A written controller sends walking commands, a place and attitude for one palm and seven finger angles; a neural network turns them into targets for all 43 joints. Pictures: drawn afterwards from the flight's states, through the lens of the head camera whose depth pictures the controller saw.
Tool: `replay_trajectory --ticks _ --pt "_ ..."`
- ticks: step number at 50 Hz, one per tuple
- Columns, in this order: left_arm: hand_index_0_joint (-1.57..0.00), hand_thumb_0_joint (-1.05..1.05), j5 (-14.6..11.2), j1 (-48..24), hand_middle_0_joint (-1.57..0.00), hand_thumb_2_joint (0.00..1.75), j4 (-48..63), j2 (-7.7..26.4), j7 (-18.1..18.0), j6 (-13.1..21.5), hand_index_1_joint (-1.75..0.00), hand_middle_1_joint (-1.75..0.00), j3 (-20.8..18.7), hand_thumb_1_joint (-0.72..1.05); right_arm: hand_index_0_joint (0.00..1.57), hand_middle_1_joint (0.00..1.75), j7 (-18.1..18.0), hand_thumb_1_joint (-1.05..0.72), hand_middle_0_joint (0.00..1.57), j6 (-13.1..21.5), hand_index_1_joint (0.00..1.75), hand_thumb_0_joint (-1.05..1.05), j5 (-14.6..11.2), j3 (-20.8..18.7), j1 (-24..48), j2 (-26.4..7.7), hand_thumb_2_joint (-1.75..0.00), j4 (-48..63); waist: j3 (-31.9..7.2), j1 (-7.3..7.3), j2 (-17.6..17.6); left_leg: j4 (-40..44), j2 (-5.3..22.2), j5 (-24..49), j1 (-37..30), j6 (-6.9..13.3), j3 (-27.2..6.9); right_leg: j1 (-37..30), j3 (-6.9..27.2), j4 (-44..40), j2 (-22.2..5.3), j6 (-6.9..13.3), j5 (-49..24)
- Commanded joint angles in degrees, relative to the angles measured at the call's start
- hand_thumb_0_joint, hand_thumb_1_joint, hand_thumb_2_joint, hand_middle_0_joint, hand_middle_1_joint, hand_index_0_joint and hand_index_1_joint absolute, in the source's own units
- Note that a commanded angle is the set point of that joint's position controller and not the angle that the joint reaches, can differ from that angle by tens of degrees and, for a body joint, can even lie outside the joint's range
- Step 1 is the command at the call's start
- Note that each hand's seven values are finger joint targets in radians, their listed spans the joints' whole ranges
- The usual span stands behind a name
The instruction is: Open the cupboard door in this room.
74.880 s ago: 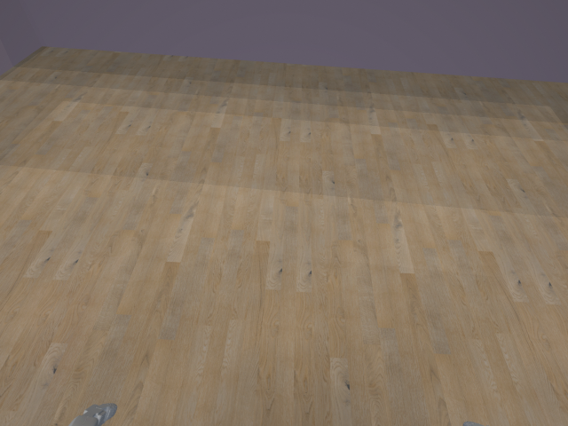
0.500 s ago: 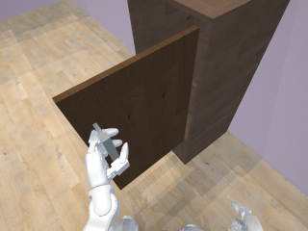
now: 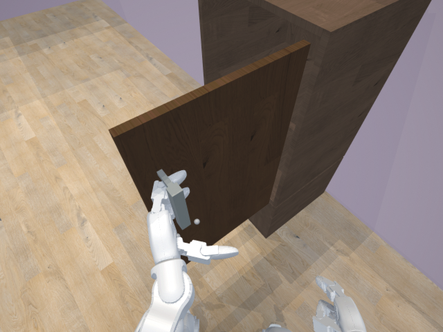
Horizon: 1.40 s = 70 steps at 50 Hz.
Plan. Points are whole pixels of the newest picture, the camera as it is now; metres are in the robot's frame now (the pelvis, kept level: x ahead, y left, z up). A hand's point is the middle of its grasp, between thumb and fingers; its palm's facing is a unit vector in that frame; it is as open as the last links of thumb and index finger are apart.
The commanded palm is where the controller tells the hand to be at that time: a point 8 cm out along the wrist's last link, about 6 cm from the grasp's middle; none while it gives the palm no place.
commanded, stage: open thumb and fingers to let go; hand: left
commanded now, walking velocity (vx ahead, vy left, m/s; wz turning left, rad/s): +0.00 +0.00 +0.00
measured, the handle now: (173, 200) +0.34 +0.11 +0.05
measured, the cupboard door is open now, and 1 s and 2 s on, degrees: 90 94 94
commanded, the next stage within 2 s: slide the hand sideways off the handle in 0.08 s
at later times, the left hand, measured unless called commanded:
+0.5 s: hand (195, 242) +0.26 +0.06 +0.05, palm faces -0.16 -0.99 +0.04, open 16.1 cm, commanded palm +0.24 +0.12 +0.05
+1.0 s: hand (165, 271) +0.21 +0.10 +0.05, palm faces -0.07 -1.00 -0.02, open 16.2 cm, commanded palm +0.19 +0.17 +0.05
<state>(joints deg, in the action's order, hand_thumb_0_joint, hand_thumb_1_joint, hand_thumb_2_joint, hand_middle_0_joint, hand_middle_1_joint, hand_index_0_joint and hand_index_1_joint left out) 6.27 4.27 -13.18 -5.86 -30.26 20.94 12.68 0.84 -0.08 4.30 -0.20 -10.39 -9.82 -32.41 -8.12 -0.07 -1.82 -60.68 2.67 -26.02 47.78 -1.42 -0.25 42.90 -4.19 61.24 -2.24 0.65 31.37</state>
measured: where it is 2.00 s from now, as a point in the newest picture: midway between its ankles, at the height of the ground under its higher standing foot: outside the picture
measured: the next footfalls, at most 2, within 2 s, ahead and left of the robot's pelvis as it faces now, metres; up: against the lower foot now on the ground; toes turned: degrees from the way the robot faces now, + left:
none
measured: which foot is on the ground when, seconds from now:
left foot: down 0.00-1.00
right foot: down 0.00-1.00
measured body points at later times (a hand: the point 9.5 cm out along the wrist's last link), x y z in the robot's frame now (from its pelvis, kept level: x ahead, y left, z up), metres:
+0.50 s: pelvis -0.01 +0.02 +0.00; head +0.04 +0.01 +0.45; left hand +0.26 +0.12 +0.05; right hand +0.16 -0.21 -0.09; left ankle +0.04 +0.13 -0.66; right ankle -0.01 -0.11 -0.66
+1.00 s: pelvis +0.00 +0.00 -0.01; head +0.06 -0.01 +0.43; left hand +0.21 +0.16 +0.05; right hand +0.19 -0.22 -0.09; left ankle +0.04 +0.13 -0.66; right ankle -0.01 -0.11 -0.66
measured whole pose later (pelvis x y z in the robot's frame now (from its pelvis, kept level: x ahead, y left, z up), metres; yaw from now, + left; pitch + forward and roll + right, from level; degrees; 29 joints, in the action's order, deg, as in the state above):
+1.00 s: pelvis +0.00 +0.00 -0.01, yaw +0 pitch +13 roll -1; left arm -5.9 25.8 7.1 6.9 4.4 21.8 6.2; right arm -0.6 3.1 0.3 0.4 -12.8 -12.0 -24.9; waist -7.7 -0.6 -2.3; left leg -64.9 2.9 -28.2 50.1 -1.6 -0.7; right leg 44.9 -4.3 65.1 -2.0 0.7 33.5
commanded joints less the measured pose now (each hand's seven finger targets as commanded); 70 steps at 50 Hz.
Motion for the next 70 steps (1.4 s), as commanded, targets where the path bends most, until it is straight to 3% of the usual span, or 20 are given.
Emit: replay_trajectory --ticks 1,3,9,10,11,13,14,16,18,20,22,26,29,31,34,40,53,56,62,70 --pt "-0.17 0.00 1.38 -10.63 -0.17 0.30 12.30 -3.07 -2.44 2.19 -0.40 -0.40 -0.82 -0.50 0.20 0.30 -0.37 -0.90 0.20 2.36 0.30 0.00 0.16 -1.81 3.27 -5.75 -0.90 8.26 -14.59 0.11 4.28 7.40 -2.41 11.74 -11.51 1.57 -0.89 -4.71 0.30 -9.66 2.50 1.23 -16.55" --pt "-0.15 0.00 1.04 -11.59 -0.15 0.30 12.56 -4.17 -2.77 1.52 -0.30 -0.30 -0.17 -0.50 0.20 0.30 -0.30 -0.90 0.20 2.17 0.30 0.00 0.06 -1.68 3.72 -5.57 -0.90 8.22 -14.38 0.27 3.78 7.76 -2.38 11.38 -11.82 1.44 -0.98 -4.52 -0.08 -9.61 2.54 1.26 -15.97" --pt "-0.15 0.00 1.53 -14.60 -0.15 0.30 12.93 -6.55 -3.76 0.14 -0.30 -0.30 2.19 -0.50 0.20 0.30 -0.08 -0.90 0.20 2.65 0.30 0.00 0.00 -1.47 4.49 -5.62 -0.90 8.10 -14.09 0.97 3.58 7.93 -2.23 9.19 -12.00 1.43 -1.67 -2.75 -0.63 -9.33 2.74 1.31 -13.06" --pt "-0.15 0.00 7.97 -13.15 -0.15 0.30 12.84 0.75 8.69 1.90 -0.30 -0.30 13.14 -0.50 0.20 0.30 0.17 -0.90 0.20 2.36 0.30 0.00 -0.51 -1.58 -0.15 -8.02 -0.90 6.83 -10.63 6.29 5.54 6.69 -2.03 9.62 -12.51 2.45 -1.61 0.40 1.06 -9.63 2.12 1.11 -16.04" --pt "-0.15 0.00 5.55 -16.53 -0.15 0.30 17.28 4.94 15.72 4.09 -0.30 -0.30 8.79 -0.50 0.20 0.30 -0.15 -0.90 0.20 2.11 0.30 0.00 -1.12 -2.27 -0.38 -7.87 -0.90 8.60 -15.34 4.41 2.93 6.15 -2.30 11.01 -13.20 2.73 -1.62 -1.59 1.66 -8.98 1.68 1.72 -18.05" --pt "-0.15 0.00 3.44 -17.41 -0.15 0.30 19.05 6.96 22.98 6.28 -0.30 -0.30 8.57 -0.50 0.20 0.30 -0.85 -0.90 0.20 2.77 0.30 0.00 -1.66 -2.03 0.09 -7.71 -0.90 9.28 -17.83 3.63 -0.03 5.96 -2.72 11.52 -15.20 2.82 -1.67 -2.25 2.06 -8.30 1.55 1.77 -19.07" --pt "-0.15 0.00 1.59 -15.82 -0.15 0.30 18.72 6.21 26.73 6.24 -0.30 -0.30 9.61 -0.50 0.20 0.30 -1.00 -0.90 0.20 3.28 0.30 0.00 -2.32 -1.85 0.19 -7.70 -0.90 10.00 -16.71 4.04 -0.15 6.17 -2.69 10.66 -15.66 2.80 -1.95 -1.32 1.71 -8.51 1.65 1.66 -17.66" --pt "-0.15 0.00 -4.99 -15.17 -0.15 0.30 17.86 3.53 31.54 4.55 -0.30 -0.30 9.54 -0.50 0.20 0.30 -1.49 -0.90 0.20 4.29 0.30 0.00 -3.82 -1.10 0.87 -7.71 -0.90 11.54 -13.09 4.35 0.21 7.76 -2.60 6.61 -15.43 2.78 -2.49 -0.86 1.17 -10.40 2.10 1.54 -12.92" --pt "-0.15 0.00 -10.84 -13.98 -0.15 0.30 16.44 3.10 31.99 2.37 -0.30 -0.30 5.46 -0.50 0.20 0.30 -2.20 -0.90 0.20 5.12 0.30 0.00 -4.58 -0.68 1.78 -8.19 -0.90 11.84 -9.91 3.85 3.84 9.28 -2.57 1.75 -13.82 2.53 -2.89 -0.92 0.24 -12.02 2.55 1.01 -8.19" --pt "-0.15 0.00 -13.27 -11.18 -0.15 0.30 16.19 3.69 30.27 0.78 -0.30 -0.30 1.87 -0.50 0.20 0.30 -2.43 -0.90 0.20 5.51 0.30 0.00 -4.73 -0.62 2.37 -8.64 -0.90 12.35 -9.44 2.59 6.99 10.30 -2.63 0.49 -12.86 2.25 -3.02 -1.88 -0.30 -12.30 2.61 0.76 -6.41" --pt "-0.15 0.00 -12.54 -8.05 -0.15 0.30 16.87 5.43 27.90 0.62 -0.30 -0.30 -1.02 -0.50 0.20 0.30 -2.06 -0.90 0.20 5.78 0.30 0.00 -4.39 -0.75 2.61 -8.56 -0.90 12.86 -10.84 0.73 6.33 10.21 -2.80 2.37 -12.73 2.02 -2.59 -2.57 -0.47 -10.93 2.46 0.93 -7.42" --pt "-0.15 0.00 -7.54 -1.40 -0.15 0.30 19.08 8.49 24.37 2.57 -0.30 -0.30 -2.76 -0.50 0.20 0.30 -0.64 -0.90 0.20 5.40 0.30 0.00 -3.42 -1.22 1.59 -8.12 -0.90 13.88 -11.82 -0.74 5.01 8.53 -2.70 6.26 -11.21 2.06 -1.92 -2.52 0.08 -8.51 2.35 1.35 -10.17" --pt "-0.15 0.00 -6.49 0.46 -0.15 0.30 22.51 8.93 24.59 3.60 -0.30 -0.30 -2.04 -0.50 0.20 0.30 0.04 -0.90 0.20 4.79 0.30 0.00 -3.28 -1.28 1.75 -7.81 -0.90 14.87 -11.01 -0.41 2.26 7.72 -2.73 5.77 -10.68 2.08 -1.20 -1.71 0.63 -8.20 2.26 1.50 -10.16" --pt "-0.15 0.00 -6.38 3.26 -0.15 0.30 23.21 11.37 25.10 3.56 -0.30 -0.30 -4.34 -0.50 0.20 0.30 -0.07 -0.90 0.20 4.23 0.30 0.00 -3.21 -1.44 1.44 -8.07 -0.90 15.24 -11.22 -0.87 2.76 7.41 -2.70 6.35 -9.96 2.14 -0.99 -2.76 0.99 -8.24 2.43 1.60 -10.88" --pt "-0.15 0.00 -7.22 3.97 -0.15 0.30 26.99 10.86 26.73 3.51 -0.30 -0.30 -3.15 -0.50 0.20 0.30 -0.39 -0.90 0.20 4.06 0.30 0.00 -3.52 -1.36 1.40 -7.88 -0.90 15.91 -10.73 0.18 0.64 6.83 -2.75 6.54 -10.54 2.17 -0.69 -2.15 1.17 -8.27 2.47 1.38 -11.99" --pt "-0.15 0.00 -11.68 12.75 -0.15 0.30 30.25 12.50 30.33 3.18 -0.30 -0.30 -6.39 -0.50 0.20 0.30 -1.53 -0.90 0.20 4.88 0.30 0.00 -4.01 -1.49 0.63 -8.10 -0.90 16.47 -11.03 0.30 4.60 5.61 -2.86 8.35 -9.32 2.21 -0.63 -4.51 1.39 -8.61 2.82 0.71 -15.53" --pt "-0.15 0.00 -15.52 23.29 -0.15 0.30 34.75 17.52 37.67 5.59 -0.30 -0.30 -12.37 -0.50 0.20 0.30 -2.62 -0.90 0.20 6.31 0.30 0.00 -4.34 -2.40 -0.06 -8.21 -0.90 16.81 -11.65 0.27 2.33 0.67 -3.27 11.07 -5.36 2.22 -0.11 -3.89 3.72 -6.20 2.32 0.05 -20.53" --pt "-0.15 0.00 -17.33 25.11 -0.15 0.30 34.44 18.84 39.19 5.34 -0.30 -0.30 -14.97 -0.50 0.20 0.30 -3.19 -0.90 0.20 6.38 0.30 0.00 -4.61 -2.59 -0.08 -8.30 -0.90 16.73 -11.65 0.03 4.52 -0.08 -3.28 10.78 -3.57 2.12 -0.29 -5.30 4.81 -6.69 2.13 -0.29 -20.62" --pt "-0.15 0.00 -19.66 28.21 -0.15 0.30 34.04 21.34 42.39 5.58 -0.30 -0.30 -19.26 -0.50 0.20 0.30 -4.08 -0.90 0.20 6.50 0.30 0.00 -5.04 -3.10 0.57 -8.24 -0.90 16.17 -11.11 -0.32 4.40 -1.40 -3.28 10.36 -1.83 1.92 -0.15 -5.36 6.16 -6.68 1.55 -1.00 -21.81" --pt "-0.15 0.00 -21.86 25.40 -0.15 0.30 36.66 20.04 46.15 6.52 -0.30 -0.30 -15.85 -0.50 0.20 0.30 -4.75 -0.90 0.20 8.53 0.30 0.00 -5.29 -2.78 0.27 -9.04 -0.90 16.32 -9.22 1.04 1.32 -1.13 -3.15 7.53 -2.57 2.42 -1.17 0.40 3.85 -5.86 2.72 -0.05 -12.63"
